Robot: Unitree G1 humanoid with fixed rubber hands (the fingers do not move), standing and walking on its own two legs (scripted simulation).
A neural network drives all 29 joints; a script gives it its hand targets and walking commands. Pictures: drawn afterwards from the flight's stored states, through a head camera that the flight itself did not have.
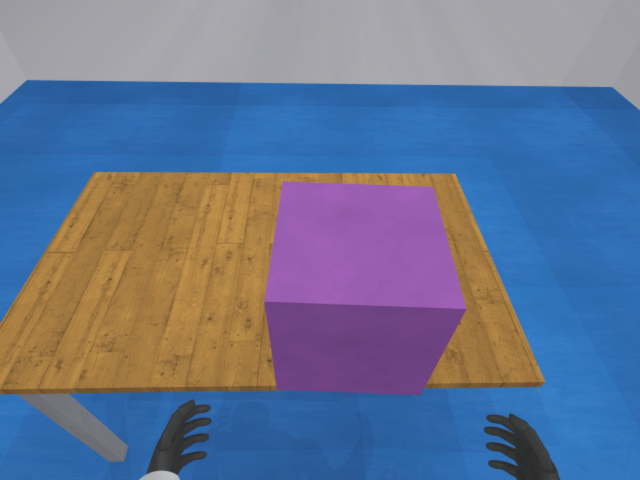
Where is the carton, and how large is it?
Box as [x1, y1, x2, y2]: [264, 181, 466, 394]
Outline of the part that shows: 283,181 264,300 277,389 420,394 466,308 433,188 424,186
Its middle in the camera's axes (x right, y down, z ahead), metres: +0.06 +0.08 +0.66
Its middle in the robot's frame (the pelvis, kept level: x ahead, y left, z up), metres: +0.44 -0.02 -0.06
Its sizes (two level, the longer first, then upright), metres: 0.249 0.239 0.267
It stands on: a table, 0.58 m high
